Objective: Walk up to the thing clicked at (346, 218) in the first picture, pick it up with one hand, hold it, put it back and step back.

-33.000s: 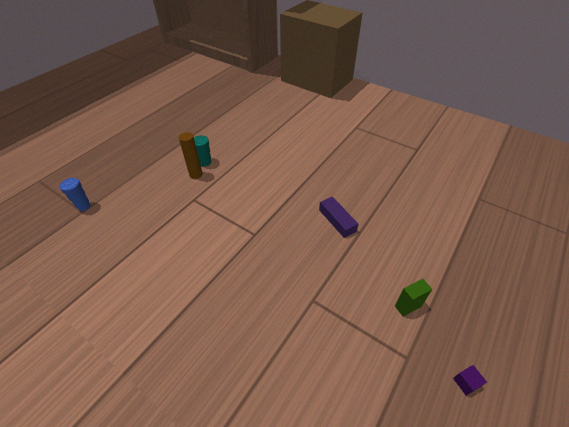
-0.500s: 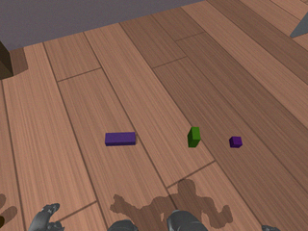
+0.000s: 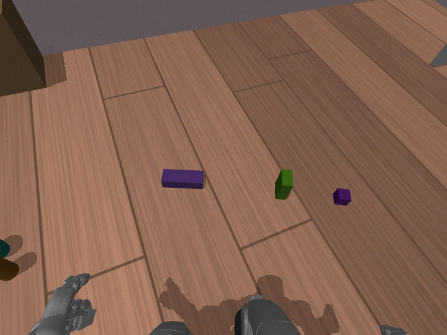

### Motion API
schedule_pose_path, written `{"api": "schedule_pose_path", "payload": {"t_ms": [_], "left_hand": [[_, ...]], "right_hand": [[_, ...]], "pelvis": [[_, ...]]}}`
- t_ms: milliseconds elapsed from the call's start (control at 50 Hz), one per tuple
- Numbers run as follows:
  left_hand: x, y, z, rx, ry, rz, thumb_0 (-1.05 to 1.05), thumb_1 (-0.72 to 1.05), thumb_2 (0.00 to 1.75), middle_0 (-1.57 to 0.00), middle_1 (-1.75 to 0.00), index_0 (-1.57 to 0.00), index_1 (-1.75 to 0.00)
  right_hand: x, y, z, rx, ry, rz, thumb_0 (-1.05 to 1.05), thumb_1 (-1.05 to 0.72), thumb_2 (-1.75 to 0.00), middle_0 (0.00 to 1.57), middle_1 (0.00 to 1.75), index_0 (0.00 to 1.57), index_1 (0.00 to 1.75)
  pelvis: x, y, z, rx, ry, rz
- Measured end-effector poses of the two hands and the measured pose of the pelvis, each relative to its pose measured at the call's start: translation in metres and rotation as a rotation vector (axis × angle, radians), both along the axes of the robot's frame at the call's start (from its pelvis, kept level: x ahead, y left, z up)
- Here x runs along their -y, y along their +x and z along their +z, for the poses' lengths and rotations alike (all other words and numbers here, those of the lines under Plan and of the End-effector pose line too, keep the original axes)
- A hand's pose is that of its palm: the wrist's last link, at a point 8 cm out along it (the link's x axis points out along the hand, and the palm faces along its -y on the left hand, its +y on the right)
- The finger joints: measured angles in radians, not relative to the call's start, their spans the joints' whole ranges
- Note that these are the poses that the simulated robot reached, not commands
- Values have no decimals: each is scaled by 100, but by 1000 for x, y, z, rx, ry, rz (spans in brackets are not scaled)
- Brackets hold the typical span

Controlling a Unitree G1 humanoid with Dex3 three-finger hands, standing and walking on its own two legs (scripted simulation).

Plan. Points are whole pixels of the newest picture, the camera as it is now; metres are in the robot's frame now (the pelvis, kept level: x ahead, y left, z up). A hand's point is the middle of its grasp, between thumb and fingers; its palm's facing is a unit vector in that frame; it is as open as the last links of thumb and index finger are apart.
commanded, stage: walk up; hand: left
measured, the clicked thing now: (183, 179) +0.80 +0.19 -0.72
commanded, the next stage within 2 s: stand in 1.34 s
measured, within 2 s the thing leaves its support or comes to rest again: neither
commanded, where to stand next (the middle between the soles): +0.42 -0.05 m, yaw +0 degrees
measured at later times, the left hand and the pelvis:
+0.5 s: hand out of the picture -0.02 +0.23 -0.13, palm faces -0.01 -0.92 -0.39, open 7.4 cm; pelvis -0.07 -0.04 +0.01, yaw -1 degrees
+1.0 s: hand out of the picture +0.06 +0.22 -0.13, palm faces +0.02 -0.94 -0.34, open 7.4 cm; pelvis -0.04 -0.03 +0.02, yaw +1 degrees
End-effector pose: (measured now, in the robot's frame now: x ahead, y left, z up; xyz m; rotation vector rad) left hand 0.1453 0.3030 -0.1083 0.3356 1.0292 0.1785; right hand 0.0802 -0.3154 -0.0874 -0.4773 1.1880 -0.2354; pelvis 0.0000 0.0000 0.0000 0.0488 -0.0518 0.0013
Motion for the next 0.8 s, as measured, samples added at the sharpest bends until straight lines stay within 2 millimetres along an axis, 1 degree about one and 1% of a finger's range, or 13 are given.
{"api": "schedule_pose_path", "payload": {"t_ms": [80, 140, 200, 260, 320, 400, 440, 500, 560, 600, 640, 720, 800], "left_hand": [[2, -43, 0, -80, -28, 29, 1, 90, 90, -21, -30, -20, -30], [2, -76, 1, -115, -34, 48, 1, 90, 90, -21, -30, -20, -30], [2, -107, 0, -156, -21, 49, 1, 90, 90, -21, -30, -20, -30], [9, -131, -3, -195, 1, 27, 1, 90, 90, -21, -30, -20, -30], [20, -151, -2, -203, 26, 33, 1, 90, 90, -21, -30, -20, -30], [33, -171, 11, -182, 31, 43, 1, 90, 90, -21, -30, -20, -30], [35, -174, 16, -173, 34, 53, 1, 90, 90, -21, -30, -20, -30], [32, -170, 21, -141, 35, 62, 1, 90, 90, -21, -30, -20, -30], [22, -162, 19, -122, 34, 67, 1, 90, 90, -21, -30, -20, -30], [17, -155, 16, -124, 35, 67, 1, 90, 90, -21, -30, -20, -30], [16, -147, 16, -128, 30, 65, 1, 90, 90, -21, -30, -20, -30], [19, -128, 19, -108, 25, 44, 1, 90, 90, -21, -30, -20, -30], [28, -116, 18, -78, 29, 39, 1, 90, 90, -21, -30, -20, -30]], "right_hand": [[0, -26, 16, 4, -8, -2, 1, -90, -90, 21, 30, 21, 30], [6, -35, 27, 29, -19, -2, 1, -90, -90, 21, 30, 21, 30], [16, -41, 31, 72, -16, 0, 1, -90, -90, 21, 30, 21, 30], [30, -47, 27, 119, -1, -3, 1, -90, -90, 21, 30, 21, 30], [46, -56, 13, 143, 20, -18, 1, -90, -90, 21, 30, 21, 30], [49, -73, 1, 115, 67, -55, 1, -90, -90, 20, 30, 20, 30], [47, -81, -3, 98, 91, -62, 1, -90, -90, 20, 30, 20, 30], [41, -92, -11, 50, 109, -54, 1, -90, -90, 20, 30, 20, 30], [29, -100, -15, 6, 119, -48, 1, -90, -90, 20, 30, 20, 30], [20, -104, -14, -3, 125, -55, 1, -90, -90, 20, 30, 20, 30], [13, -107, -11, 0, 135, -59, 1, -90, -90, 20, 30, 20, 30], [12, -107, -4, -6, 139, -64, 1, -90, -90, 21, 30, 20, 30], [22, -95, -8, -3, 131, -72, 1, -90, -90, 21, 30, 20, 30]], "pelvis": [[3, -16, 12, -6, -69, 14], [9, -30, 18, -21, -77, -9], [16, -43, 17, -20, -74, -27], [26, -55, 11, -14, -60, -58], [36, -67, 5, 13, -90, -58], [41, -70, 9, 14, -68, -61], [40, -71, 11, 12, -59, -50], [36, -72, 12, 3, -61, -24], [30, -71, 10, 1, -51, -5], [28, -71, 11, 7, -22, -18], [28, -70, 14, 0, -33, -18], [33, -66, 19, -10, -50, -21], [40, -63, 16, -4, -70, -12]]}}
